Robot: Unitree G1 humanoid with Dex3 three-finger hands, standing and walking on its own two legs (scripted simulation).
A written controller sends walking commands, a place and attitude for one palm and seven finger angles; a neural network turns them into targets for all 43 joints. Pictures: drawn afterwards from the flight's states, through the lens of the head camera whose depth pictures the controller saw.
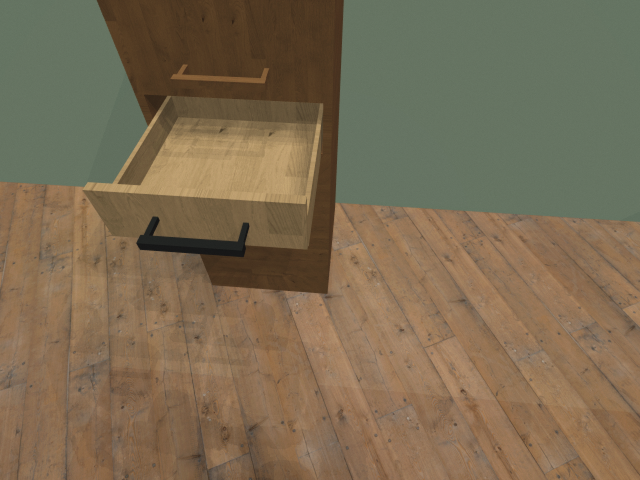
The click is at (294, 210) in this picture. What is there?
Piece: drawer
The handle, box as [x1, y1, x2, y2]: [136, 216, 248, 256]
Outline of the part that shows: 136,242 140,249 243,256 245,249 244,241 248,229 248,223 243,222 237,242 165,237 152,235 159,220 157,217 153,216 144,234 140,235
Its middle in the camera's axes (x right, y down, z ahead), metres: -0.22 +0.00 +0.69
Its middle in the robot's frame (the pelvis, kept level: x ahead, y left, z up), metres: +0.50 +0.25 -0.06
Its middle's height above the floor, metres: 0.72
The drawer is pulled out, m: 0.30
